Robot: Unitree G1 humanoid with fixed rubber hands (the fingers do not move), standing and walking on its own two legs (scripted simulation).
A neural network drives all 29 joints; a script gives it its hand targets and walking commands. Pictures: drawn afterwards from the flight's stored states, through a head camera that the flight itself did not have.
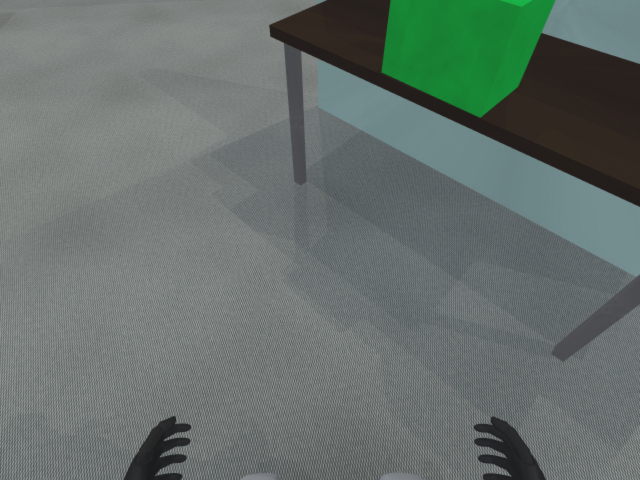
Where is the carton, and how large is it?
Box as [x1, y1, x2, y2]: [381, 0, 554, 117]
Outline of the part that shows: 381,71 480,117 518,85 554,0 391,0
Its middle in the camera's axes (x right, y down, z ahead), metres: +0.34 -0.50 +0.93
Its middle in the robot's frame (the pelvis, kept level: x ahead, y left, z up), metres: +1.04 -0.32 +0.05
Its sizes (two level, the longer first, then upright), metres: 0.302 0.193 0.243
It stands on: a table, 0.68 m high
